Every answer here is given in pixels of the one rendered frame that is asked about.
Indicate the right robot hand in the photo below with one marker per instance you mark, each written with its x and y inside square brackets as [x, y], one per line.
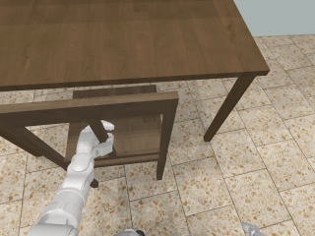
[252, 230]

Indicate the chair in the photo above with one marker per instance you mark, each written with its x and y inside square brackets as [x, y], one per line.
[139, 136]

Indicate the robot left forearm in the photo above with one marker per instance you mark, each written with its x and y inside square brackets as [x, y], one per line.
[67, 205]

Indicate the left robot hand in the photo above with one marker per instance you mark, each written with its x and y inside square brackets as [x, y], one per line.
[88, 142]

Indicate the table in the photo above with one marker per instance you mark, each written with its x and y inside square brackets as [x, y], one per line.
[59, 44]

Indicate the robot left upper arm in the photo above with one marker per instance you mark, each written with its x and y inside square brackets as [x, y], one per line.
[50, 229]

